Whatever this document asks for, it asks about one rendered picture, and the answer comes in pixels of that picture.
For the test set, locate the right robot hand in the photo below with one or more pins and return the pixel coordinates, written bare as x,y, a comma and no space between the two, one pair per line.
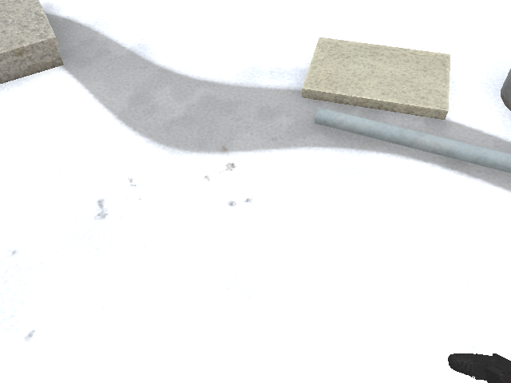
493,369

